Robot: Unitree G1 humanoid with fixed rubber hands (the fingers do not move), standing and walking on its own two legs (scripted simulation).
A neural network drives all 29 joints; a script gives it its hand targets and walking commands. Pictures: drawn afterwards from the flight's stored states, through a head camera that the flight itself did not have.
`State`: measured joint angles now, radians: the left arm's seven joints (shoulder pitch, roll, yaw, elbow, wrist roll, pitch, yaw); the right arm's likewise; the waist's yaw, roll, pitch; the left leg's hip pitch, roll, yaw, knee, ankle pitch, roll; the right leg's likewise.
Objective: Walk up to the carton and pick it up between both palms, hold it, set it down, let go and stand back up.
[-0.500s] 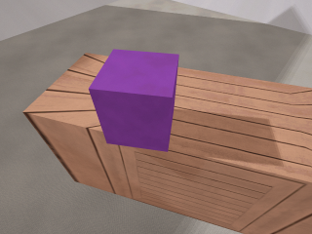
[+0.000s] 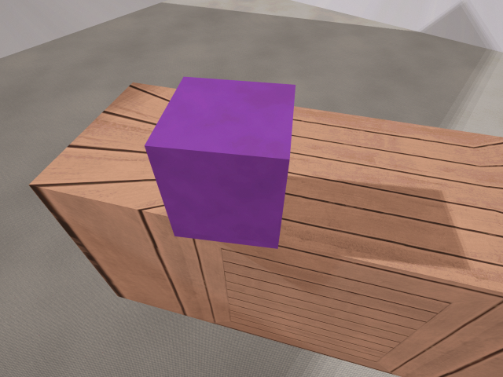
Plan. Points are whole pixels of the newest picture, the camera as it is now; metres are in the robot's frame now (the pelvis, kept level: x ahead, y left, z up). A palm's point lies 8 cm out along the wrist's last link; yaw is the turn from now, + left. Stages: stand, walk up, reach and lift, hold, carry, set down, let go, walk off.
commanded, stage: walk up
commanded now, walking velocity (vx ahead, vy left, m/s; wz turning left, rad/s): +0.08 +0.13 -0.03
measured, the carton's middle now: (231, 164) +0.50 +0.04 +0.04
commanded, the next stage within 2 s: none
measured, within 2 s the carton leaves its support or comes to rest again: neither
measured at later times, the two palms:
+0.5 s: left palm out of the picture +0.03 +0.31 -0.14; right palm out of the picture +0.07 -0.14 -0.12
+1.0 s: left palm out of the picture +0.02 +0.40 -0.13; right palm out of the picture +0.07 -0.14 -0.11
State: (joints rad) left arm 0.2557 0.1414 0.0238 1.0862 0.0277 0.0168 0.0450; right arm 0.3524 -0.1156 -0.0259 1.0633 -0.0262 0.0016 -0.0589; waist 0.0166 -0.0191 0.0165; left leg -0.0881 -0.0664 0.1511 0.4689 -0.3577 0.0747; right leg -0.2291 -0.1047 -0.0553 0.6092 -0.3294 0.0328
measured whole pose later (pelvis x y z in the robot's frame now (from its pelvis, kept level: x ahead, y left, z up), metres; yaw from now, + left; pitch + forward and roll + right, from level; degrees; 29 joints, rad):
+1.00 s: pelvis +0.04 +0.14 +0.01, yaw -5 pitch +0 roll +0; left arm 0.35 0.23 0.09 1.06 0.04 0.01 0.04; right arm 0.25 -0.26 -0.09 0.95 -0.02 0.01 0.00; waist 0.03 -0.01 0.03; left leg -0.32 0.08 0.01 0.66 -0.34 -0.07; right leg -0.18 -0.05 0.06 0.47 -0.29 0.07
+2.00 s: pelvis +0.06 +0.11 +0.00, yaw -10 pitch -1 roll +0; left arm 0.20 0.22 0.07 0.98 0.02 0.03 0.03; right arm 0.20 -0.21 -0.06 0.96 -0.01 0.05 -0.04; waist 0.01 0.01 0.08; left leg -0.32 0.02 0.04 0.69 -0.34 -0.01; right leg -0.35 -0.03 -0.08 0.61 -0.24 -0.02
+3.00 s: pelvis +0.09 +0.18 +0.01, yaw -10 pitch -2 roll +0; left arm 0.28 0.15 0.03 1.11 0.01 0.00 0.04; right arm 0.27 -0.13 -0.01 1.01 0.00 -0.03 -0.05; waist 0.01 -0.03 0.03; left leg -0.15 0.00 0.10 0.45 -0.28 0.04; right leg -0.06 -0.07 -0.03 0.40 -0.30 0.06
